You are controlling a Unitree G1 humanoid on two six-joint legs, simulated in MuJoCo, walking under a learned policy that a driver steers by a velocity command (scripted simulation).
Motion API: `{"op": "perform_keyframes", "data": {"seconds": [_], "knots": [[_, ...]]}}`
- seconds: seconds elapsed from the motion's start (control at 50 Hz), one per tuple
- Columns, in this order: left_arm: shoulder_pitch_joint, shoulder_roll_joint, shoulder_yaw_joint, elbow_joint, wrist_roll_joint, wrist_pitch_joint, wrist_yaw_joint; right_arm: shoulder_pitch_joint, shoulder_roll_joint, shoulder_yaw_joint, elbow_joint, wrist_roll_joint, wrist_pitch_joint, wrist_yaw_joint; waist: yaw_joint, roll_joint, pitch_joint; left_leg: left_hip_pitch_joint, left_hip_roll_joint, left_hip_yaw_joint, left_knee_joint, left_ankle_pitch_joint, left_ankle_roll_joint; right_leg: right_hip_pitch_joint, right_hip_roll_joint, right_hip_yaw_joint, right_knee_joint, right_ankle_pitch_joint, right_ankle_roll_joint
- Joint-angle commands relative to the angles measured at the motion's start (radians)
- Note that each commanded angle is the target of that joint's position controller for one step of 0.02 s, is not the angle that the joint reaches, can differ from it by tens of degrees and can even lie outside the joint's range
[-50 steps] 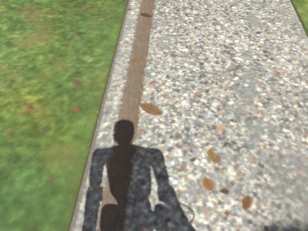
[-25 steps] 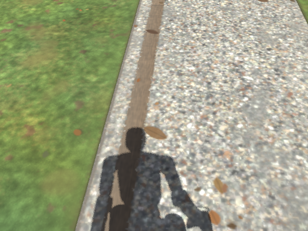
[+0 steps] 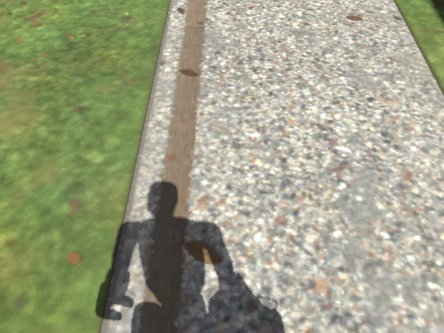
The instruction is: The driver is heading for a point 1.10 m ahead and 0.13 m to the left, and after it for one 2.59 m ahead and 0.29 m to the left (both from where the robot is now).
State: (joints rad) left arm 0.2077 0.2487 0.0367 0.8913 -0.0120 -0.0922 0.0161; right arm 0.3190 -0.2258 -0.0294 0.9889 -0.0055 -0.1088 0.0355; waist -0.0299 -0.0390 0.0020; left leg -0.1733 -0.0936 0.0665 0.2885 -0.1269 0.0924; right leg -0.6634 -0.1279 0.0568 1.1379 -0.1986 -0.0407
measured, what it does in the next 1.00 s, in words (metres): walks ahead: right foot, then left foot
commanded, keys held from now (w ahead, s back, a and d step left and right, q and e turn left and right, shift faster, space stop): w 1.00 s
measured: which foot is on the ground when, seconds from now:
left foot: down 0.00-0.32, up 0.34-0.84, down 0.86-1.00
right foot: up 0.00-0.28, down 0.30-0.88, up 0.90-1.00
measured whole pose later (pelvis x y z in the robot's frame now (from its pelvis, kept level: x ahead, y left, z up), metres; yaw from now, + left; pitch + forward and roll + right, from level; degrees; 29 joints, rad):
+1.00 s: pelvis +0.55 -0.01 -0.01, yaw +1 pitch +1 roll +0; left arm 0.29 0.26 0.05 0.96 -0.02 -0.10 0.00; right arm 0.18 -0.24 -0.05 0.91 0.00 -0.10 0.03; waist 0.00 -0.03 0.02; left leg -0.34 -0.03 0.06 0.45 -0.15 0.07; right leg -0.44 -0.06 0.03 1.19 -0.35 -0.05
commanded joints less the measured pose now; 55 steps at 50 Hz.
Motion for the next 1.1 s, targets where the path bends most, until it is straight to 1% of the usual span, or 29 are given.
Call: {"op": "perform_keyframes", "data": {"seconds": [0.02,0.1,0.2,0.24,0.28,0.3,0.32,0.34,0.36,0.38,0.4,0.42,0.46,0.5,0.56,0.64,0.74,0.8,0.82,0.84,0.86,0.88,0.9,0.92,0.94,0.96,1.0,1.04,1.1], "knots": [[0.034,0.046,0.014,-0.042,0.013,0.003,0.007,-0.041,-0.132,-0.021,-0.055,0.001,-0.018,-0.02,0.047,0.075,0.055,-0.107,0.279,-0.207,-0.205,0.073,0.171,-0.02,-0.042,0.001,-0.142,0.162,0.027],[-0.129,0.029,0.006,-0.085,0.003,-0.009,-0.006,0.041,-0.16,-0.025,-0.038,0.017,-0.005,-0.035,-0.013,0.076,0.054,-0.017,0.264,-0.159,-0.188,0.087,0.126,0.013,0.004,-0.038,-0.432,0.307,0.035],[-0.25,0.043,0.003,-0.135,-0.01,-0.018,-0.037,0.114,-0.17,-0.032,-0.004,0.027,0.017,-0.038,-0.048,0.091,0.082,0.146,0.328,-0.179,-0.116,0.061,0.112,0.009,0.033,-0.043,-0.582,0.216,0.016],[-0.226,0.066,0.01,-0.14,-0.01,-0.027,-0.047,0.104,-0.182,-0.038,-0.003,0.027,0.027,-0.04,-0.021,0.105,0.067,0.19,0.351,-0.193,-0.06,0.115,0.096,0.068,0.05,-0.052,-0.623,0.134,-0.012],[-0.039,0.121,0.042,-0.089,-0.008,-0.033,-0.045,0.066,-0.176,-0.034,-0.013,0.022,0.038,-0.04,0.083,0.106,-0.038,0.171,0.295,-0.141,0.159,0.398,0.06,0.329,0.109,-0.1,-0.665,0.1,-0.055],[0.166,0.194,0.069,-0.039,-0.001,-0.035,-0.037,0.057,-0.137,-0.017,-0.035,0.007,0.038,-0.039,0.16,0.05,-0.185,0.023,0.234,-0.084,0.436,0.356,0.024,0.627,0.014,0.005,-0.637,0.124,-0.112],[0.296,0.31,0.097,-0.013,0.014,-0.026,-0.035,0.161,-0.019,0.02,-0.053,0.004,0.015,-0.03,0.142,-0.204,-0.329,-0.405,0.062,-0.013,0.844,-0.039,-0.057,1.033,-0.235,0.443,-0.699,0.017,-0.271],[0.31,0.227,0.075,-0.008,0.012,-0.025,-0.039,0.161,-0.061,0.013,-0.036,0.021,-0.013,-0.024,0.149,-0.219,-0.392,-0.548,0.046,-0.169,1.007,-0.419,-0.046,1.073,-0.284,0.691,-0.834,-0.067,-0.305],[0.215,0.166,0.054,-0.025,0.007,-0.028,-0.039,0.066,-0.156,-0.012,-0.063,0.048,-0.027,-0.021,0.129,-0.148,-0.237,-0.633,0.11,-0.184,1.062,-0.36,-0.023,0.946,-0.251,0.547,-0.841,-0.069,-0.245],[0.114,0.128,0.04,-0.049,0.005,-0.025,-0.039,0.0,-0.163,-0.015,-0.08,0.048,-0.028,-0.025,0.099,-0.075,-0.153,-0.61,0.168,-0.154,1.03,-0.26,-0.017,0.798,-0.209,0.397,-0.859,0.006,-0.21],[0.047,0.096,0.029,-0.06,0.008,-0.024,-0.044,-0.034,-0.149,-0.019,-0.085,0.034,-0.022,-0.031,0.071,-0.02,-0.086,-0.57,0.201,-0.138,0.963,-0.189,-0.023,0.664,-0.164,0.297,-0.899,0.075,-0.193],[0.018,0.073,0.022,-0.06,0.014,-0.026,-0.049,-0.026,-0.135,-0.025,-0.083,0.024,-0.007,-0.036,0.037,-0.031,-0.054,-0.508,0.23,-0.141,0.902,-0.141,-0.027,0.577,-0.124,0.221,-0.935,0.117,-0.172],[0.037,0.072,0.023,-0.036,0.017,-0.031,-0.053,0.01,-0.088,-0.022,-0.072,0.021,0.019,-0.038,0.011,-0.042,-0.034,-0.446,0.235,-0.124,0.858,-0.096,-0.04,0.5,-0.091,0.146,-0.978,0.197,-0.179],[0.074,0.101,0.031,-0.013,0.018,-0.033,-0.045,-0.023,-0.088,-0.026,-0.088,0.016,0.029,-0.042,0.005,-0.024,-0.008,-0.493,0.239,-0.12,0.795,-0.033,-0.055,0.5,-0.087,0.098,-0.998,0.286,-0.19],[0.124,0.113,0.033,0.011,0.015,-0.024,-0.028,-0.142,-0.083,-0.029,-0.13,0.009,0.028,-0.041,0.029,-0.014,0.018,-0.569,0.238,-0.115,0.623,0.1,-0.072,0.541,-0.082,0.057,-1.012,0.325,-0.181],[0.179,0.129,0.034,0.035,0.005,-0.016,-0.015,-0.285,-0.064,-0.021,-0.168,0.016,0.02,-0.029,0.072,-0.02,0.051,-0.526,0.204,-0.08,0.394,0.241,-0.072,0.565,-0.063,0.007,-1.033,0.257,-0.155],[0.247,0.137,0.041,0.082,-0.003,0.003,-0.007,-0.406,-0.07,-0.016,-0.217,0.026,0.009,-0.003,0.1,-0.021,0.097,-0.557,0.184,-0.08,0.269,0.181,-0.045,0.717,-0.122,0.014,-0.983,0.256,-0.149],[0.223,0.155,0.051,0.085,-0.006,0.016,-0.001,-0.373,-0.098,-0.025,-0.222,0.027,-0.002,0.01,0.061,-0.039,0.065,-0.453,0.153,-0.055,0.229,0.075,-0.01,0.767,-0.143,0.012,-0.898,0.413,-0.127],[0.201,0.164,0.053,0.081,-0.005,0.02,-0.001,-0.307,-0.12,-0.038,-0.206,0.025,-0.004,0.009,0.021,-0.054,0.021,-0.337,0.119,-0.026,0.221,0.053,0.007,0.761,-0.13,-0.003,-0.823,0.576,-0.114],[0.182,0.152,0.048,0.075,-0.001,0.026,-0.001,-0.161,-0.157,-0.061,-0.159,0.024,-0.004,0.004,-0.052,-0.046,-0.063,-0.14,0.083,0.002,0.207,0.061,0.031,0.721,-0.081,-0.039,-0.656,0.703,-0.092],[0.178,0.124,0.034,0.056,0.01,0.027,-0.002,0.031,-0.222,-0.085,-0.11,0.017,-0.002,-0.005,-0.121,0.009,-0.198,0.172,0.186,-0.114,0.242,0.086,0.083,0.539,-0.026,-0.078,-0.388,0.563,-0.058],[0.297,0.001,-0.003,0.045,0.014,0.006,-0.015,0.154,-0.321,-0.108,-0.085,0.0,0.004,-0.01,-0.085,0.258,-0.35,0.568,0.446,-0.58,0.173,-0.053,0.249,0.118,0.154,-0.1,0.027,0.049,0.019],[0.285,0.034,0.002,0.063,-0.002,-0.023,-0.022,0.151,-0.246,-0.084,-0.084,0.009,0.006,-0.008,-0.093,0.279,-0.413,0.599,0.493,-0.82,0.025,-0.139,0.272,-0.019,0.18,0.057,0.186,-0.363,0.009],[0.187,0.12,0.025,0.033,-0.03,-0.039,-0.026,0.058,-0.194,-0.067,-0.097,0.018,0.004,-0.009,-0.078,0.222,-0.248,0.465,0.459,-0.673,0.011,-0.16,0.211,-0.11,0.115,0.063,0.238,-0.315,-0.011],[0.113,0.131,0.028,0.012,-0.034,-0.043,-0.02,-0.037,-0.157,-0.055,-0.121,0.017,0.004,-0.01,-0.048,0.143,-0.151,0.3,0.421,-0.527,-0.011,-0.103,0.173,-0.096,0.055,0.03,0.198,-0.214,-0.02],[0.077,0.123,0.034,0.007,-0.02,-0.037,-0.012,-0.103,-0.123,-0.045,-0.13,0.01,0.003,-0.005,-0.015,0.087,-0.078,0.147,0.378,-0.424,-0.048,-0.03,0.151,-0.049,0.017,0.012,0.129,-0.141,-0.017],[0.118,0.081,0.038,0.016,-0.007,-0.006,-0.003,-0.134,-0.089,-0.034,-0.121,-0.004,-0.003,0.002,0.041,0.125,-0.042,-0.005,0.32,-0.313,-0.112,0.028,0.129,0.069,-0.022,0.016,0.041,-0.068,-0.014],[0.126,0.055,0.038,0.016,-0.003,0.011,0.0,-0.099,-0.113,-0.04,-0.098,-0.001,-0.009,-0.003,0.055,0.118,-0.019,-0.048,0.308,-0.253,-0.149,0.098,0.147,0.071,-0.029,0.002,-0.01,-0.027,-0.001],[0.013,0.066,0.045,-0.025,0.008,0.016,0.003,-0.043,-0.147,-0.047,-0.074,0.0,-0.006,-0.023,0.036,0.09,0.018,-0.007,0.309,-0.213,-0.171,0.173,0.149,-0.037,-0.035,-0.001,-0.161,0.11,0.026]]}}
Keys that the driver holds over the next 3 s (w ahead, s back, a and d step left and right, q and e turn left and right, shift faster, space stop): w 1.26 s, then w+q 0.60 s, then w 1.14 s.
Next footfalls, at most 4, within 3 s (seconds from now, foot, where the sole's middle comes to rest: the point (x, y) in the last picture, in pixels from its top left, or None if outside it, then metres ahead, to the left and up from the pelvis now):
0.30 right None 0.34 -0.17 -0.78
0.86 left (201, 292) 0.65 0.07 -0.78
1.42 right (266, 210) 0.96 -0.16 -0.78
1.96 left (180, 169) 1.17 0.16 -0.78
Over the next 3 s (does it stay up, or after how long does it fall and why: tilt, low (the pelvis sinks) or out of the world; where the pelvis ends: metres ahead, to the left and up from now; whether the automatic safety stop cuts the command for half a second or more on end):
stays up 1.60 0.21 0.00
